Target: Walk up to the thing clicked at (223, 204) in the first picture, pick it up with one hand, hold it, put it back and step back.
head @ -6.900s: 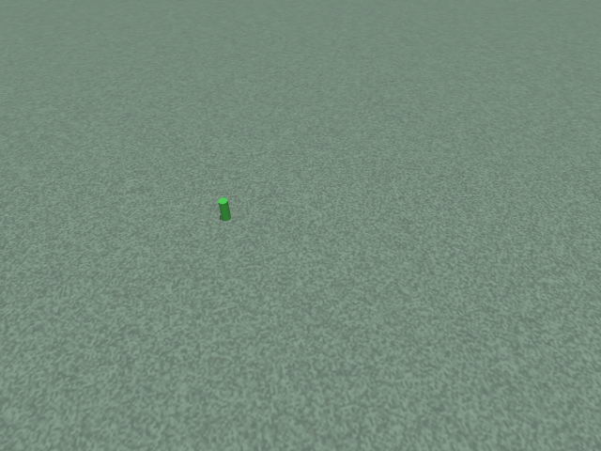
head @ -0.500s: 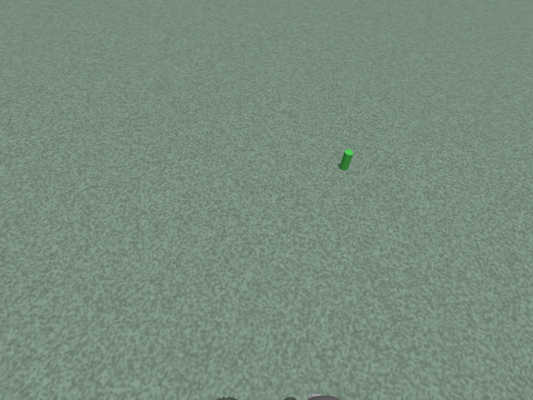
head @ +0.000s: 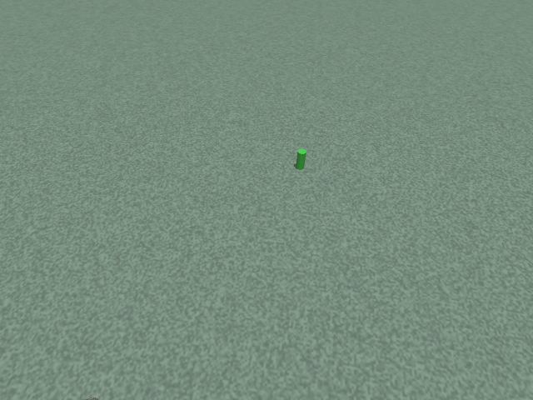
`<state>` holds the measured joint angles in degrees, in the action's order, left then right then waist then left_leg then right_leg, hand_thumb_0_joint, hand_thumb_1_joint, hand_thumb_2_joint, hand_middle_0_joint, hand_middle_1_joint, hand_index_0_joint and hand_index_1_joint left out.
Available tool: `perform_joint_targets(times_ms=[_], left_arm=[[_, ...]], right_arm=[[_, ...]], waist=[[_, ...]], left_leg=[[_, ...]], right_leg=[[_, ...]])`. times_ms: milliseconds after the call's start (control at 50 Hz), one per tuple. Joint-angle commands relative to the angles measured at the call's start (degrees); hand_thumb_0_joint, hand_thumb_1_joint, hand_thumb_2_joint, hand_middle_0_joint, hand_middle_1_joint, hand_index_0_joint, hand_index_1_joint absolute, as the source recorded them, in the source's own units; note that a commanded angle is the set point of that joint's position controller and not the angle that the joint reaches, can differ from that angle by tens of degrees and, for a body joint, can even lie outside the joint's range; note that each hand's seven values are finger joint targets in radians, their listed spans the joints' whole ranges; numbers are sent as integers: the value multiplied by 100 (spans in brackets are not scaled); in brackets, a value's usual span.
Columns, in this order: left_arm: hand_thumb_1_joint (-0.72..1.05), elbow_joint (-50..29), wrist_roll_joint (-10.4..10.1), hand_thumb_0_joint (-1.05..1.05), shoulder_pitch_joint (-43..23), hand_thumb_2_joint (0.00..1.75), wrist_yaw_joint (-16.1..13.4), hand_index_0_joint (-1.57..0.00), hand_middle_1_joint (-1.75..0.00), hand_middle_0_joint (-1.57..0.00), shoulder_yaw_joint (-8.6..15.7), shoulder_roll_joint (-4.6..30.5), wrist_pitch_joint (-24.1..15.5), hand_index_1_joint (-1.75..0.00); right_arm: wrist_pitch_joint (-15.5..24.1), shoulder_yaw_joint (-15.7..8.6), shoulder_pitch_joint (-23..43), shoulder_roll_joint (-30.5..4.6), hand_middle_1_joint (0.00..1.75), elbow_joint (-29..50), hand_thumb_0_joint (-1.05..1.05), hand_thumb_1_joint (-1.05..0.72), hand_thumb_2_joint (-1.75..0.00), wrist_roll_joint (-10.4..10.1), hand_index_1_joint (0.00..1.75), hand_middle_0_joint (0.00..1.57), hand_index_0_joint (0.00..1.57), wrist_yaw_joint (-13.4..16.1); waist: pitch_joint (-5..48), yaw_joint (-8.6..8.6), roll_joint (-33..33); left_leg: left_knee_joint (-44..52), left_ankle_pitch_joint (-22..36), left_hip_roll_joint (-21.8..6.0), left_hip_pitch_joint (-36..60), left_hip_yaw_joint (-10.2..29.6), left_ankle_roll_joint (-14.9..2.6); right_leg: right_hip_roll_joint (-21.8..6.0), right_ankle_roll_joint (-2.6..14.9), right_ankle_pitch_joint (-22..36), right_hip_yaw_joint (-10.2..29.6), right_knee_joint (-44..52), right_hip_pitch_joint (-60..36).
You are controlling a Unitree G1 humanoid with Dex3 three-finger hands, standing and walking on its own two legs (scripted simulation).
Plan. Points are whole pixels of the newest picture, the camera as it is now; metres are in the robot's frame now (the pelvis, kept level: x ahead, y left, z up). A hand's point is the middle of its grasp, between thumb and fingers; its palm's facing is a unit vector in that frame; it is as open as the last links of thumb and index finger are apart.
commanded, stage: walk up
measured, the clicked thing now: (300, 159) +1.34 -0.18 -0.70
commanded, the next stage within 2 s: stand in 1.08 s
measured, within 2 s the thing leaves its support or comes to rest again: neither
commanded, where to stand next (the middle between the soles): +0.04 +0.00 m, yaw -8 degrees
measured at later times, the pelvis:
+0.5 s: pelvis -0.01 -0.02 +0.01, yaw -7 degrees
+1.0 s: pelvis +0.00 +0.00 +0.03, yaw -9 degrees
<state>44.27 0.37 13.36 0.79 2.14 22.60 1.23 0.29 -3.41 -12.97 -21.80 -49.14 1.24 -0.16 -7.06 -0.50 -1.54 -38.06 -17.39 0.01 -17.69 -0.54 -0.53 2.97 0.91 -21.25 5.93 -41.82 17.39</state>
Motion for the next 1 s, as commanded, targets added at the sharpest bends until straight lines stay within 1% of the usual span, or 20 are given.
perform_joint_targets(times_ms=[0, 20, 60, 100, 160, 220, 240, 260, 280, 300, 340, 400, 440, 460, 480, 500, 520, 580, 760, 980], left_arm=[[90, -279, 10, 0, 31, 90, -208, -20, -30, -20, 402, 1327, -41, -30], [90, -170, 8, 0, 120, 90, -201, -20, -30, -20, 421, 1382, -41, -30], [90, -18, -22, 0, 150, 90, -152, -20, -30, -20, 444, 1257, -78, -30], [90, 61, -33, 0, 176, 90, -60, -20, -30, -20, 416, 1158, -124, -30], [90, 146, -7, 0, 134, 90, -35, -20, -30, -20, 368, 1024, -208, -30], [90, 427, 47, 0, 474, 90, -112, -20, -30, -20, 352, 958, -275, -30], [90, 466, 95, 0, 526, 90, -156, -20, -30, -20, 398, 1111, -335, -30], [90, 368, 171, 0, 326, 90, -197, -20, -30, -20, 446, 1503, -433, -30], [90, 317, 135, 0, -60, 90, -193, -20, -30, -20, 464, 1884, -432, -30], [90, 285, 117, 0, -138, 90, -177, -20, -30, -20, 426, 1732, -448, -30], [90, 378, 92, 0, -265, 90, -210, -20, -30, -20, 333, 1468, -494, -30], [90, 461, 79, 0, -325, 90, -200, -20, -30, -20, 281, 1374, -476, -30], [90, 479, 23, 0, -493, 90, -190, -20, -30, -20, 258, 1311, -430, -30], [90, 482, -24, 0, -533, 90, -180, -20, -30, -20, 220, 1182, -414, -30], [90, 542, -87, 0, -465, 90, -178, -20, -30, -20, 176, 1018, -401, -30], [90, 724, -101, 0, -392, 90, -184, -20, -30, -20, 168, 1047, -376, -30], [90, 789, -42, 0, -509, 90, -187, -20, -30, -20, 160, 1108, -386, -30], [90, 955, -39, 0, -772, 90, -163, -20, -30, -20, 164, 1157, -424, -30], [90, 1471, -58, 0, -1005, 90, -139, -20, -30, -20, 92, 984, -362, -30], [90, 1750, -16, 0, -1171, 90, -124, -20, -30, -20, 48, 986, -344, -30]], right_arm=[[264, -509, -76, -1980, 30, 514, 0, -90, -90, 15, 30, 20, 20, 86], [275, -490, 89, -1802, 30, 541, 0, -90, -90, 20, 30, 20, 20, 89], [289, -379, 288, -1557, 30, 567, 0, -90, -90, 12, 30, 20, 20, 128], [267, -376, 186, -1571, 30, 500, 0, -90, -90, 52, 30, 20, 20, 109], [168, -316, 167, -1531, 30, 574, 0, -90, -90, 105, 30, 20, 20, 44], [26, -242, 415, -1447, 30, 601, 0, -90, -90, 7, 30, 20, 20, 8], [-9, -143, 397, -1149, 30, 604, 0, -90, -90, -58, 30, 20, 20, -4], [-33, -41, 418, -809, 30, 700, 0, -90, -90, -116, 30, 20, 20, -31], [-101, -128, 586, -1043, 30, 622, 0, -90, -90, -129, 30, 20, 20, 48], [-127, -185, 529, -1164, 30, 484, 0, -90, -90, -89, 30, 20, 20, 54], [-75, -128, 493, -1087, 30, 327, 0, -90, -90, -159, 30, 20, 20, 33], [-6, -100, 305, -1050, 30, 30, 0, -90, -90, -121, 30, 20, 20, 15], [46, -94, 178, -975, 30, -134, 0, -90, -90, -99, 30, 20, 20, 16], [81, -119, 131, -1052, 30, -209, 0, -90, -90, -54, 30, 20, 20, 31], [116, -146, 315, -1234, 30, -204, 0, -90, -90, -28, 30, 20, 20, 33], [110, -139, 714, -1357, 30, -205, 0, -90, -90, -86, 30, 20, 20, -2], [101, -100, 802, -1258, 30, -235, 0, -90, -90, -92, 30, 20, 20, -30], [100, 3, 713, -1140, 30, -487, 0, -90, -90, -91, 30, 20, 20, -41], [161, 33, 987, -1135, 30, -925, 0, -90, -90, -100, 30, 20, 20, -6], [120, 1, 1104, -1048, 30, -1119, 0, -90, -90, -90, 30, 20, 20, -19]], waist=[[699, -126, 1161], [478, 18, 924], [307, 100, 893], [420, 14, 1250], [720, -72, 1414], [842, 175, 1214], [920, 248, 754], [792, 139, -398], [586, 132, -706], [397, 75, -431], [449, 24, -372], [714, 17, -800], [880, -107, -766], [990, -118, -578], [1081, 1, -116], [957, 162, 94], [885, 128, 54], [643, 30, 139], [886, 87, 313], [838, 28, 163]], left_leg=[[2106, 109, -2592, 633, 3143, -1425], [2075, 270, -2450, 430, 2816, -1535], [1789, 900, -1831, 527, 1709, -1202], [1539, 1347, -1529, 673, 1049, -1057], [1184, 1670, -1463, 695, 755, -1028], [456, 1547, -1244, 208, 428, -731], [23, 1182, -1148, -152, 368, -471], [-741, 226, -529, -853, 21, -59], [-1218, -1575, -306, -494, 187, -13], [-1546, -1750, -392, -276, 424, -19], [-1073, -1404, -433, -535, 479, -107], [-175, -917, -258, 82, 149, -61], [950, 89, -194, 746, 34, -47], [1199, 811, -363, 1161, 227, -111], [1300, 1168, -794, 1259, 787, -252], [1198, 574, -918, 768, 911, -441], [1226, 322, -865, 659, 770, -382], [1400, 395, -603, 681, 432, -187], [1964, 1016, -813, 977, 441, -182], [2138, 757, -760, 1328, 256, -117]], right_leg=[[122, 28, -1443, 332, -1703, 885], [16, 13, -1274, 372, -2137, 905], [-98, 23, -967, 334, -2040, 1042], [-186, -7, -869, -5, -1233, 832], [-143, -77, -781, -574, -141, 132], [9, 40, 518, -828, 1469, -842], [-303, 118, 803, -185, 1720, -1233], [-1429, 516, 1025, 1785, 2113, -1152], [-2205, 1329, 1056, 2507, 2203, -124], [-2194, 1463, 1098, 2429, 2105, 210], [-1714, 1098, 1995, 1613, 1799, -439], [-1314, 841, 2670, 983, 1517, -451], [-1192, 663, 2851, 720, 1195, -356], [-1143, 479, 2736, 648, 1105, -124], [-866, 236, 2003, 482, 1145, 9], [-618, 160, 864, 303, 1380, -250], [-696, 192, 601, 415, 1597, -392], [-840, 243, 994, 572, 1806, -394], [-736, 103, 1959, 257, 1943, -993], [-800, 23, 1882, 347, 2338, -817]])
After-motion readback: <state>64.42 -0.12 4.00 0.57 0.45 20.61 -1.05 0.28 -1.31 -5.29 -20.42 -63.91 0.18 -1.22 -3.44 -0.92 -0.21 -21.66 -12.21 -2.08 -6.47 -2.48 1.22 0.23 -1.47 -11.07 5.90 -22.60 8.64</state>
